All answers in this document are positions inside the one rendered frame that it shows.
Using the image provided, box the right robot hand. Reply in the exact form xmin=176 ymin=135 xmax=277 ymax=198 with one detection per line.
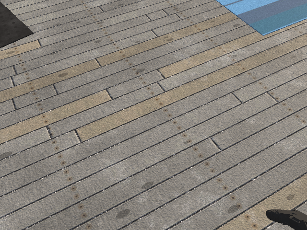
xmin=266 ymin=209 xmax=307 ymax=230

